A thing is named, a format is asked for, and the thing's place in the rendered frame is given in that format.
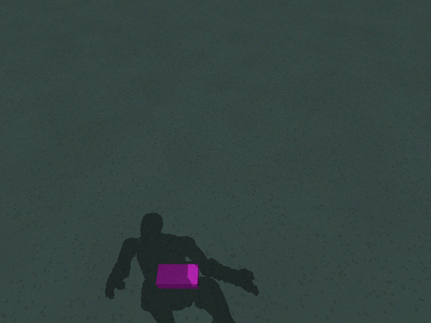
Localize carton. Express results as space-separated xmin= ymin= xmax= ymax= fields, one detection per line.
xmin=156 ymin=264 xmax=199 ymax=289

